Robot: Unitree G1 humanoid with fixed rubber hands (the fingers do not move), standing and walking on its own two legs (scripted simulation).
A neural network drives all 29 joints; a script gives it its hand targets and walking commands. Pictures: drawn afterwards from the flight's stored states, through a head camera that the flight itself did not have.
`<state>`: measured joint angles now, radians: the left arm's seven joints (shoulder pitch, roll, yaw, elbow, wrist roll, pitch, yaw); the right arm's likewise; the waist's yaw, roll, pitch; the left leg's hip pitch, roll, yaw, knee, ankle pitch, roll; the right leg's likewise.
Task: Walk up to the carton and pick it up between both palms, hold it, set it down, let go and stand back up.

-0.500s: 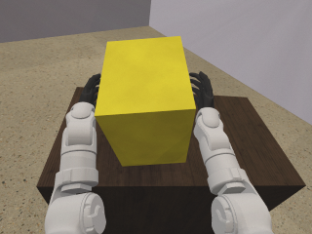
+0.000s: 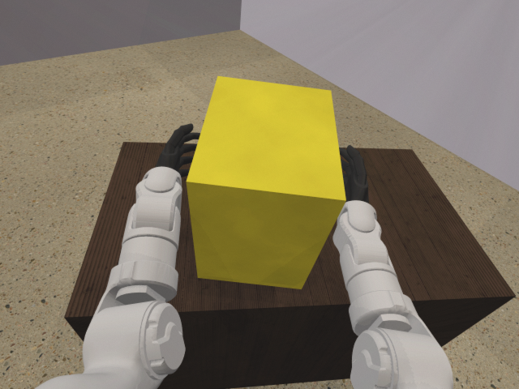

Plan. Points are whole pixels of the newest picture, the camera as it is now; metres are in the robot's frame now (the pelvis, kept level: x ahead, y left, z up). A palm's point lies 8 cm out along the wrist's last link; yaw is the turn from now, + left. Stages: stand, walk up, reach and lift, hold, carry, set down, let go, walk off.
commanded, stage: set down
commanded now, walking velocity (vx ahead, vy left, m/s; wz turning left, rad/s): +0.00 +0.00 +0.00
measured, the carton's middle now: (261, 187) +0.45 -0.02 +0.08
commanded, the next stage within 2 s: none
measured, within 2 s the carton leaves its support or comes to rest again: neither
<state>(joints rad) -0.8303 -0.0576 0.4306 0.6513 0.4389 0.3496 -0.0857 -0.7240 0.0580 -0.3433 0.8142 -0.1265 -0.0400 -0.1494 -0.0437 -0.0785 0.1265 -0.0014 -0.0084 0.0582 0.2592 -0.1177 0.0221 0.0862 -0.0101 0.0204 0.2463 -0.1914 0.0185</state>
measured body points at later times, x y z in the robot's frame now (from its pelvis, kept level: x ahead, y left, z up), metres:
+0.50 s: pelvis +0.01 -0.01 +0.00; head +0.00 +0.02 +0.45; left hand +0.43 +0.14 +0.12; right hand +0.40 -0.15 +0.12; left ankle +0.03 +0.10 -0.75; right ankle -0.02 -0.13 -0.75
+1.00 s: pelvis +0.01 +0.00 +0.00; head +0.03 +0.05 +0.45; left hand +0.45 +0.17 +0.10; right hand +0.43 -0.12 +0.12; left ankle +0.03 +0.10 -0.75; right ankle -0.02 -0.13 -0.75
